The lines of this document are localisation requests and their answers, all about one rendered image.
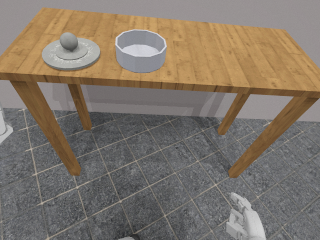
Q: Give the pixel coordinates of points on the table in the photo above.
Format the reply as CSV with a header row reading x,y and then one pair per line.
x,y
200,56

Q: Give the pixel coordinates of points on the robot right hand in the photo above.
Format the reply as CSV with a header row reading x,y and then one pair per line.
x,y
246,226

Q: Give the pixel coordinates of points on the pot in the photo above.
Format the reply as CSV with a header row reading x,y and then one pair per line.
x,y
140,51

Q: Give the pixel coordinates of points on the lid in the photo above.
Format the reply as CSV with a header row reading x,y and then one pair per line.
x,y
86,53

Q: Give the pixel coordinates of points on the knob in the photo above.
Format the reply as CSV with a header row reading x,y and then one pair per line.
x,y
68,41

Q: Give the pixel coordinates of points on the robot left hand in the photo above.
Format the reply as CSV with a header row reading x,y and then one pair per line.
x,y
5,129

